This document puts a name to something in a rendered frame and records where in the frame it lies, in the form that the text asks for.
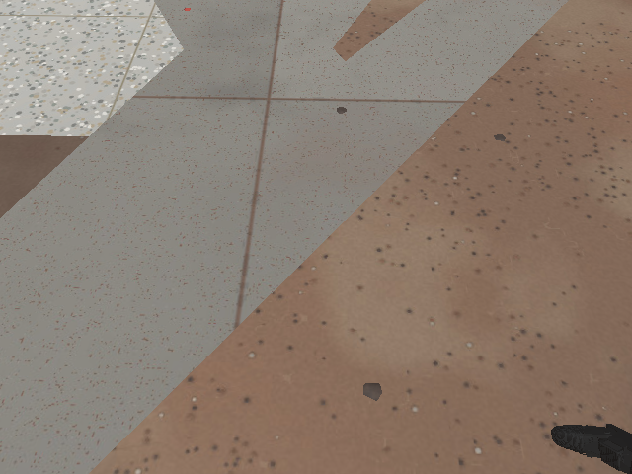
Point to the right robot hand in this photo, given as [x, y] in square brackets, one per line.
[611, 443]

